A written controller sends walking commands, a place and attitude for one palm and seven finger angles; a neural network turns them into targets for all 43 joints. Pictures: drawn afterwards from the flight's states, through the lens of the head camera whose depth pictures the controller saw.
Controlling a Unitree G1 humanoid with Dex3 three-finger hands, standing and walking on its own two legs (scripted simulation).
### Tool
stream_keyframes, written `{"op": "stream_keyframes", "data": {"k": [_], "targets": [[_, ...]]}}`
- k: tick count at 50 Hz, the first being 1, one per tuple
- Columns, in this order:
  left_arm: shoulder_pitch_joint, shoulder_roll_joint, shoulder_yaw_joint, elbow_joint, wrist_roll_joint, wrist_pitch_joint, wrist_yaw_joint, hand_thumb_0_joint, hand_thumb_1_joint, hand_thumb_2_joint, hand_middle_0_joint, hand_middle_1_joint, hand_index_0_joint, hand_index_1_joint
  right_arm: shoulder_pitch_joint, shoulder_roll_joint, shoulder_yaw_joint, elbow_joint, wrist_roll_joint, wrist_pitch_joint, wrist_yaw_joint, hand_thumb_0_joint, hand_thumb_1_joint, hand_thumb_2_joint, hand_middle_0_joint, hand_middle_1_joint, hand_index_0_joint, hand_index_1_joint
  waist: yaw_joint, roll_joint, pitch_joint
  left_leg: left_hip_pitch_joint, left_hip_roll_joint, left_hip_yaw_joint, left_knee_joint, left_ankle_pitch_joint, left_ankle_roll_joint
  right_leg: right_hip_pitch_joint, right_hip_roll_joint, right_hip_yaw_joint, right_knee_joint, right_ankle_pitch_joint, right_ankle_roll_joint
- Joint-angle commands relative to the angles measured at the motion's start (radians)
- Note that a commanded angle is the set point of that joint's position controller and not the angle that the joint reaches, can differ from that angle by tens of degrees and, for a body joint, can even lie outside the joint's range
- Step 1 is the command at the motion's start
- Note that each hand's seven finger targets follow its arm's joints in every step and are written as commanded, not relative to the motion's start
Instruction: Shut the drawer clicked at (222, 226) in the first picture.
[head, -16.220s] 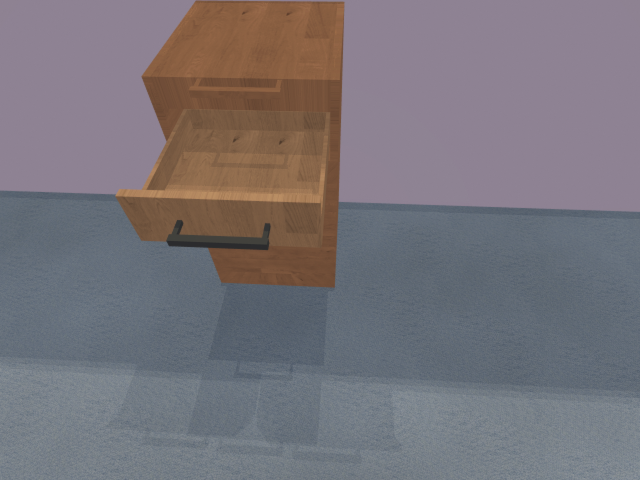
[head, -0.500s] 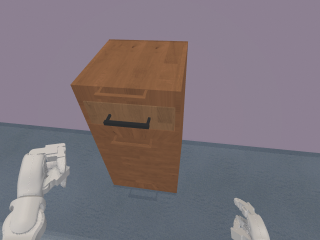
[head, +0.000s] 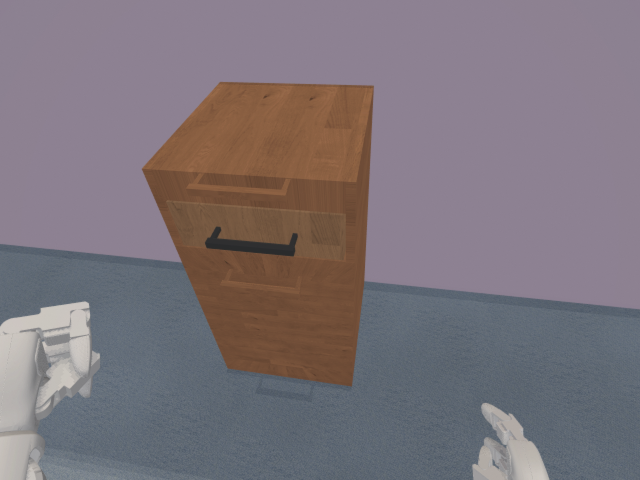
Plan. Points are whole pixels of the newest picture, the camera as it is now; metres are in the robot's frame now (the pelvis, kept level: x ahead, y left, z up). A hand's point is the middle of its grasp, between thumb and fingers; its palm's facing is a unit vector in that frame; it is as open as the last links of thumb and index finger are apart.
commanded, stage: step back with the hand held close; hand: left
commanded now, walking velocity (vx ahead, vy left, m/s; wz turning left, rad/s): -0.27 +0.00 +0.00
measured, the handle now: (252, 240) +0.60 +0.23 -0.09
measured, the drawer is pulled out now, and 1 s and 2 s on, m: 0.00 0.00 0.00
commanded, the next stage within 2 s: stop stepping back and stand still in 1.70 s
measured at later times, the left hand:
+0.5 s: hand (48, 374) +0.16 +0.27 +0.15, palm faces +0.32 -0.81 -0.50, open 3.3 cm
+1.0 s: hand (10, 420) +0.12 +0.28 +0.16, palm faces +0.36 -0.79 -0.50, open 3.3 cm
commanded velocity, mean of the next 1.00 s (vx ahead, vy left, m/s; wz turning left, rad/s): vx -0.30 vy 0.00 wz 0.02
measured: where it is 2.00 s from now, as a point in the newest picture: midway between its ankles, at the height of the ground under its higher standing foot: outside the picture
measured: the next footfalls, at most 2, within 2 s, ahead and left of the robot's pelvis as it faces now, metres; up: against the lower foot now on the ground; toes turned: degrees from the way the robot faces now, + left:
right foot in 1.44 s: -0.32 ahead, -0.11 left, +0.00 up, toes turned -3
left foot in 1.68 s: -0.11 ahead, +0.09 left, +0.00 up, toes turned -3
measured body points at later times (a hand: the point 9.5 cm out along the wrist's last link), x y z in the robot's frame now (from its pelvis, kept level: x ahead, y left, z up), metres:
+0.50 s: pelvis -0.03 +0.03 +0.00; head -0.01 +0.03 +0.45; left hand +0.14 +0.31 +0.18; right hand +0.14 -0.21 -0.08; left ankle -0.02 +0.11 -0.74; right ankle +0.00 -0.08 -0.74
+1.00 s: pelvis -0.08 +0.04 -0.02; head -0.06 +0.06 +0.43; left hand +0.09 +0.32 +0.18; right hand +0.08 -0.21 -0.09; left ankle -0.02 +0.11 -0.74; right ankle +0.00 -0.09 -0.74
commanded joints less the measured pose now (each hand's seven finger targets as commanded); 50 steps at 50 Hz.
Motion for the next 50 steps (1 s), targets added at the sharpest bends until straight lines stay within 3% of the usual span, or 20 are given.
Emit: {"op": "stream_keyframes", "data": {"k": [1,3,5,7,11,13,15,20,25,30,33,37,40,44,47,50], "targets": [[-0.115,0.235,0.229,-0.195,0.008,-0.126,0.022,0.000,0.900,0.900,-1.400,-1.600,-1.400,-1.600,-0.107,-0.098,-0.046,-0.160,-0.006,-0.022,0.003,0.000,-0.900,-0.900,0.200,0.300,0.200,0.300,-0.044,-0.137,0.053,-0.103,0.011,-0.045,0.014,0.059,0.039,-0.117,-0.166,0.253,-0.213,0.042,0.022],[-0.027,0.168,0.172,-0.161,0.015,-0.135,0.016,0.000,0.900,0.900,-1.400,-1.600,-1.400,-1.600,-0.105,-0.097,-0.052,-0.167,-0.005,0.005,0.015,0.000,-0.900,-0.900,0.200,0.300,0.200,0.300,-0.051,-0.126,0.015,-0.102,0.018,-0.037,0.026,0.095,0.035,-0.110,-0.185,0.231,-0.196,0.083,0.023],[0.021,0.165,0.171,-0.180,0.015,-0.148,0.017,0.000,0.900,0.900,-1.400,-1.600,-1.400,-1.600,-0.110,-0.106,-0.059,-0.174,-0.008,0.021,0.016,0.000,-0.900,-0.900,0.200,0.300,0.200,0.300,-0.051,-0.061,-0.040,-0.095,0.033,-0.045,-0.026,0.172,0.033,-0.057,-0.162,0.173,-0.131,0.188,0.023],[0.051,0.174,0.174,-0.211,0.014,-0.148,0.022,0.000,0.900,0.900,-1.400,-1.600,-1.400,-1.600,-0.118,-0.114,-0.067,-0.189,-0.005,0.041,0.017,0.000,-0.900,-0.900,0.200,0.300,0.200,0.300,-0.050,-0.035,-0.092,-0.103,0.051,-0.051,-0.058,0.255,0.035,-0.003,-0.136,0.131,-0.067,0.294,0.035],[0.087,0.211,0.211,-0.261,0.012,-0.146,0.033,0.000,0.900,0.900,-1.400,-1.600,-1.400,-1.600,-0.125,-0.114,-0.076,-0.212,-0.004,0.067,0.009,0.000,-0.900,-0.900,0.200,0.300,0.200,0.300,-0.046,-0.063,-0.164,-0.126,0.070,-0.066,-0.055,0.419,0.032,0.064,-0.118,0.104,0.009,0.447,0.043],[0.098,0.227,0.227,-0.276,0.010,-0.143,0.038,0.000,0.900,0.900,-1.400,-1.600,-1.400,-1.600,-0.125,-0.112,-0.079,-0.220,-0.002,0.076,0.005,0.000,-0.900,-0.900,0.200,0.300,0.200,0.300,-0.045,-0.080,-0.183,-0.142,0.072,-0.073,-0.049,0.453,0.027,0.076,-0.117,0.100,0.031,0.484,0.043],[0.111,0.231,0.230,-0.292,0.010,-0.140,0.040,0.000,0.900,0.900,-1.400,-1.600,-1.400,-1.600,-0.128,-0.111,-0.079,-0.225,-0.002,0.080,0.000,0.000,-0.900,-0.900,0.200,0.300,0.200,0.300,-0.044,-0.044,-0.185,-0.160,0.077,-0.081,-0.053,0.459,0.026,0.071,-0.113,0.100,0.047,0.475,0.043],[0.113,0.221,0.220,-0.298,0.017,-0.137,0.043,0.000,0.900,0.900,-1.400,-1.600,-1.400,-1.600,-0.123,-0.114,-0.080,-0.228,-0.004,0.082,-0.004,0.000,-0.900,-0.900,0.200,0.300,0.200,0.300,-0.047,-0.036,-0.138,-0.255,0.095,-0.105,-0.089,0.320,0.037,0.048,-0.093,0.102,0.065,0.347,0.049],[0.088,0.213,0.217,-0.314,0.031,-0.147,0.047,0.000,0.900,0.900,-1.400,-1.600,-1.400,-1.600,-0.116,-0.122,-0.077,-0.237,-0.005,0.067,-0.004,0.000,-0.900,-0.900,0.200,0.300,0.200,0.300,-0.052,-0.013,-0.098,-0.453,0.119,-0.144,-0.153,0.014,0.069,0.109,-0.074,0.121,0.121,0.225,0.053],[0.049,0.210,0.218,-0.331,0.044,-0.157,0.051,0.000,0.900,0.900,-1.400,-1.600,-1.400,-1.600,-0.107,-0.123,-0.073,-0.242,-0.006,0.046,-0.007,0.000,-0.900,-0.900,0.200,0.300,0.200,0.300,-0.060,-0.038,-0.062,-0.583,0.113,-0.157,-0.154,-0.214,0.086,0.125,-0.076,0.154,0.134,0.153,0.052],[0.040,0.205,0.213,-0.342,0.049,-0.166,0.053,0.000,0.900,0.900,-1.400,-1.600,-1.400,-1.600,-0.094,-0.127,-0.074,-0.240,-0.010,0.035,-0.003,0.000,-0.900,-0.900,0.200,0.300,0.200,0.300,-0.066,-0.050,-0.052,-0.583,0.099,-0.156,-0.121,-0.262,0.085,0.075,-0.087,0.178,0.104,0.079,0.043],[0.035,0.205,0.219,-0.362,0.055,-0.179,0.059,0.000,0.900,0.900,-1.400,-1.600,-1.400,-1.600,-0.091,-0.128,-0.072,-0.238,-0.015,0.021,-0.004,0.000,-0.900,-0.900,0.200,0.300,0.200,0.300,-0.066,-0.018,-0.055,-0.597,0.111,-0.174,-0.133,-0.299,0.089,0.064,-0.072,0.172,0.120,0.031,0.046],[0.035,0.212,0.236,-0.383,0.061,-0.189,0.060,0.000,0.900,0.900,-1.400,-1.600,-1.400,-1.600,-0.094,-0.134,-0.072,-0.235,-0.018,0.012,-0.006,0.000,-0.900,-0.900,0.200,0.300,0.200,0.300,-0.062,0.037,-0.063,-0.678,0.148,-0.214,-0.189,-0.305,0.100,0.145,-0.040,0.136,0.223,0.122,0.054],[0.053,0.222,0.268,-0.353,0.065,-0.197,0.055,0.000,0.900,0.900,-1.400,-1.600,-1.400,-1.600,-0.100,-0.129,-0.081,-0.237,-0.019,0.012,-0.007,0.000,-0.900,-0.900,0.200,0.300,0.200,0.300,-0.058,0.011,-0.073,-0.724,0.167,-0.220,-0.171,-0.265,0.110,0.184,-0.022,0.144,0.290,0.220,0.059],[0.057,0.217,0.267,-0.353,0.061,-0.202,0.049,0.000,0.900,0.900,-1.400,-1.600,-1.400,-1.600,-0.092,-0.127,-0.085,-0.229,-0.017,0.017,-0.001,0.000,-0.900,-0.900,0.200,0.300,0.200,0.300,-0.064,-0.051,-0.081,-0.713,0.125,-0.178,-0.086,-0.255,0.099,0.147,-0.063,0.209,0.250,0.249,0.040],[0.052,0.228,0.264,-0.384,0.058,-0.211,0.049,0.000,0.900,0.900,-1.400,-1.600,-1.400,-1.600,-0.085,-0.125,-0.087,-0.226,-0.017,0.021,0.006,0.000,-0.900,-0.900,0.200,0.300,0.200,0.300,-0.072,-0.100,-0.091,-0.624,0.066,-0.144,0.017,-0.271,0.073,0.017,-0.131,0.301,0.119,0.134,0.005]]}}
